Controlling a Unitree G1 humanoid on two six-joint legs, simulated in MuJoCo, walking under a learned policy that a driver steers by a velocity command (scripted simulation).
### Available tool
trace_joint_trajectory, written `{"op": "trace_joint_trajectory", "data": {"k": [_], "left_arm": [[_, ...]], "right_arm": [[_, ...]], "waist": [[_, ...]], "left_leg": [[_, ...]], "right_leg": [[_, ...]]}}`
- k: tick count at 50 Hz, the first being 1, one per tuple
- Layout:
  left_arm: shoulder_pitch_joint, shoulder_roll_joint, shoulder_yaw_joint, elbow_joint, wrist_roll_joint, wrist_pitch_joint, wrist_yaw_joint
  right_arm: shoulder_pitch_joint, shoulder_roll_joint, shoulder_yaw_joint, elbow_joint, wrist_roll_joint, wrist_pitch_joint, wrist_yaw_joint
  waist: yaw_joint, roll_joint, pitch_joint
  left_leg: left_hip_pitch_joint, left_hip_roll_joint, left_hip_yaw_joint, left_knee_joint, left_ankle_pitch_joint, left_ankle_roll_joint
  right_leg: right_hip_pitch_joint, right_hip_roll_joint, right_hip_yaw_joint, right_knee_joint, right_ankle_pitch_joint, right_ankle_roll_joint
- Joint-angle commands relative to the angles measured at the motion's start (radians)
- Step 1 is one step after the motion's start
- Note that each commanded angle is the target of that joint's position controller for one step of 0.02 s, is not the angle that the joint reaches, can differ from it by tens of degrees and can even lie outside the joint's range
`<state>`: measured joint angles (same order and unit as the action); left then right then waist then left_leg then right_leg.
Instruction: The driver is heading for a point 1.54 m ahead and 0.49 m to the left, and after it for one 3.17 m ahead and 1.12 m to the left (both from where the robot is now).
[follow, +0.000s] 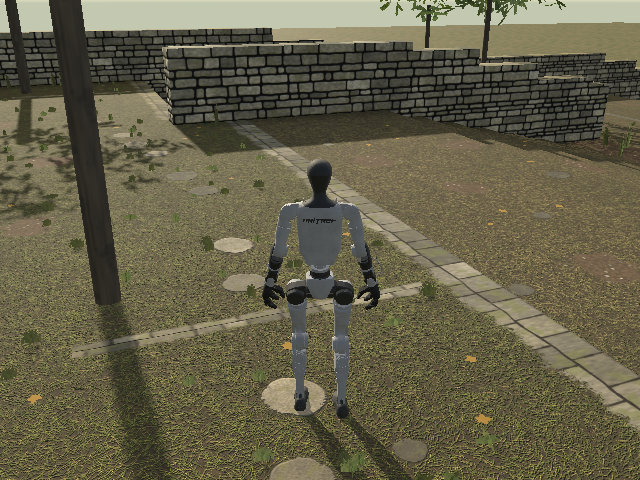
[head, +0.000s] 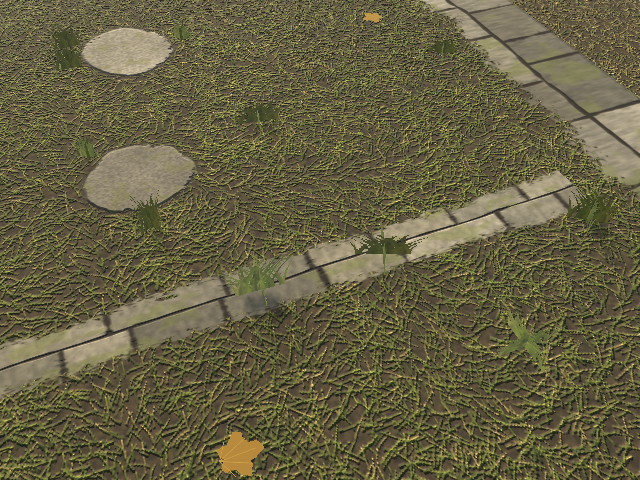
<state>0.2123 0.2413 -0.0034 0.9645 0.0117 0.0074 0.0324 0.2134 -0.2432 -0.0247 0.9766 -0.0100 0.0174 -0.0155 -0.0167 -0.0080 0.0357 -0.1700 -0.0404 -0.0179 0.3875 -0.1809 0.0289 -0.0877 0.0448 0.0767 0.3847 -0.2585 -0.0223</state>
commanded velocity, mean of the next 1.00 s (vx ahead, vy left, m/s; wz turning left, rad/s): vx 0.16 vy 0.00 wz -0.01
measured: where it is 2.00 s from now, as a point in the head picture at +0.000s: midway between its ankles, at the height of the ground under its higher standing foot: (307, 330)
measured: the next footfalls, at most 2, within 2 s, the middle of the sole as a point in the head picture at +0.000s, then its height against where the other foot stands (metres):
right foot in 1.38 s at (355, 465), level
left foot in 1.86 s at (259, 314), level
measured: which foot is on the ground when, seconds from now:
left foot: down 0.00-1.00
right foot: down 0.00-0.96, up 0.98-1.00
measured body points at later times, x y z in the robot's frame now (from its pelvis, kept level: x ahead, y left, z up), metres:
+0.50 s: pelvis +0.00 +0.00 +0.00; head +0.01 +0.00 +0.45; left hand +0.01 +0.24 -0.16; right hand +0.02 -0.24 -0.16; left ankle +0.02 +0.10 -0.74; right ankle -0.03 -0.11 -0.74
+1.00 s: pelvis +0.08 +0.04 -0.01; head +0.09 +0.05 +0.44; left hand +0.07 +0.29 -0.17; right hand +0.15 -0.23 -0.14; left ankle +0.06 +0.12 -0.75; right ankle -0.02 -0.10 -0.72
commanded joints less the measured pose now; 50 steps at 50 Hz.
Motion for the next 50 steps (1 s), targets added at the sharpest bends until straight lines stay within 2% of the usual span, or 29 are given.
{"op": "trace_joint_trajectory", "data": {"k": [1,15,33,34,35,36,37,38,39,40,41,42,44,45,46,47,48,49,50], "left_arm": [[0.019,0.109,0.020,0.000,-0.001,-0.011,0.005],[0.073,0.066,0.002,0.116,-0.001,-0.011,0.012],[0.131,0.013,-0.004,0.179,-0.001,-0.011,0.019],[0.153,0.015,-0.001,0.184,0.003,-0.010,0.018],[0.155,0.045,0.012,0.174,0.005,-0.004,0.015],[0.152,0.069,0.023,0.158,0.014,0.001,0.007],[0.147,0.062,0.025,0.138,0.015,0.000,0.000],[0.149,0.044,0.022,0.123,0.005,-0.006,-0.002],[0.176,0.044,0.026,0.122,0.000,-0.018,-0.001],[0.219,0.081,0.044,0.134,0.002,-0.030,-0.002],[0.208,0.120,0.064,0.133,0.006,-0.038,-0.005],[0.194,0.119,0.072,0.117,0.007,-0.047,-0.009],[0.121,0.113,0.078,0.084,0.001,-0.061,-0.014],[0.077,0.115,0.081,0.069,-0.007,-0.064,-0.014],[0.029,0.120,0.086,0.054,-0.012,-0.065,-0.015],[-0.008,0.108,0.087,0.036,-0.004,-0.071,-0.016],[-0.057,0.061,0.074,0.002,0.005,-0.088,-0.022],[-0.074,-0.014,0.057,-0.066,0.003,-0.105,-0.035],[-0.116,0.037,0.065,-0.074,0.027,-0.105,-0.045]], "right_arm": [[0.003,-0.099,-0.017,-0.001,0.000,-0.009,-0.005],[0.031,-0.067,0.002,0.113,0.001,-0.008,-0.016],[0.073,-0.019,0.014,0.167,0.001,-0.013,-0.025],[0.086,-0.021,0.011,0.169,-0.001,-0.010,-0.024],[0.090,-0.055,-0.004,0.160,-0.001,-0.003,-0.021],[0.085,-0.076,-0.013,0.144,-0.009,0.002,-0.013],[0.067,-0.061,-0.013,0.118,-0.011,0.001,-0.004],[0.017,-0.032,-0.006,0.083,-0.004,-0.006,0.000],[-0.041,-0.003,-0.001,0.048,-0.004,-0.021,0.005],[-0.103,0.018,0.002,0.013,-0.009,-0.038,0.015],[-0.130,0.000,-0.003,-0.011,-0.018,-0.050,0.021],[-0.149,-0.046,-0.016,-0.030,-0.020,-0.061,0.025],[-0.102,-0.046,-0.023,-0.046,-0.009,-0.079,0.038],[-0.037,-0.030,-0.025,-0.035,-0.003,-0.086,0.044],[0.087,-0.011,-0.027,0.002,0.002,-0.091,0.042],[0.244,-0.035,-0.044,0.060,0.003,-0.095,0.033],[0.424,-0.110,-0.070,0.102,-0.015,-0.105,0.017],[0.496,-0.179,-0.081,0.119,-0.025,-0.105,0.015],[0.363,-0.114,-0.064,0.085,-0.029,-0.099,0.012]], "waist": [[0.004,0.006,0.004],[0.005,0.002,0.014],[0.010,0.007,0.026],[0.012,0.009,-0.014],[0.014,0.004,-0.004],[0.015,0.001,0.057],[0.020,-0.009,0.106],[0.037,-0.027,0.154],[0.059,-0.065,0.156],[0.084,-0.137,0.130],[0.085,-0.182,0.124],[0.085,-0.143,0.107],[0.028,-0.118,0.096],[-0.015,-0.123,0.093],[-0.080,-0.111,0.098],[-0.146,-0.023,0.075],[-0.225,0.193,0.014],[-0.190,0.387,-0.025],[-0.120,0.180,0.053]], "left_leg": [[0.048,0.104,-0.110,-0.057,0.089,0.018],[0.042,0.109,-0.109,-0.054,0.092,0.022],[0.029,0.109,-0.106,-0.044,0.105,0.025],[0.037,0.086,-0.097,-0.042,-0.080,0.034],[0.000,0.054,-0.089,-0.006,-0.369,0.059],[-0.084,0.059,-0.127,0.005,-0.576,0.083],[-0.145,0.072,-0.162,0.025,-0.634,0.097],[-0.226,0.072,-0.165,0.053,-0.588,0.092],[-0.296,0.059,-0.116,0.102,-0.445,0.070],[-0.369,0.022,-0.009,0.200,-0.244,0.037],[-0.397,0.031,0.056,0.291,-0.135,0.028],[-0.409,0.061,0.032,0.339,-0.160,0.030],[-0.320,0.078,0.030,0.280,-0.185,0.045],[-0.182,0.060,0.061,0.200,-0.185,0.057],[0.037,0.028,0.107,0.085,-0.147,0.064],[0.286,-0.002,0.113,0.056,-0.141,0.063],[0.487,0.165,-0.148,-0.061,-0.339,0.091],[0.515,0.403,-0.656,-0.254,-0.680,0.180],[0.395,0.427,-0.683,-0.254,-0.705,0.196]], "right_leg": [[-0.085,-0.111,0.095,-0.084,0.123,-0.032],[-0.091,-0.106,0.081,-0.082,0.135,-0.032],[-0.092,-0.104,0.069,-0.067,0.145,-0.029],[-0.084,-0.082,0.060,-0.069,-0.032,-0.039],[-0.116,-0.055,0.062,-0.038,-0.309,-0.067],[-0.184,-0.064,0.107,-0.033,-0.523,-0.096],[-0.216,-0.090,0.161,-0.034,-0.600,-0.120],[-0.235,-0.117,0.209,-0.058,-0.597,-0.136],[-0.154,-0.158,0.265,-0.115,-0.543,-0.154],[-0.033,-0.233,0.366,-0.216,-0.515,-0.191],[-0.002,-0.319,0.443,-0.272,-0.486,-0.224],[-0.010,-0.343,0.455,-0.285,-0.457,-0.231],[-0.066,-0.310,0.356,-0.267,-0.383,-0.205],[-0.158,-0.269,0.278,-0.245,-0.368,-0.184],[-0.308,-0.218,0.201,-0.179,-0.370,-0.167],[-0.474,-0.154,0.140,-0.044,-0.311,-0.150],[-0.639,-0.043,0.001,0.315,-0.188,-0.119],[-0.831,0.035,-0.066,0.606,-0.221,-0.103],[-0.880,-0.050,0.001,0.755,-0.119,-0.117]]}}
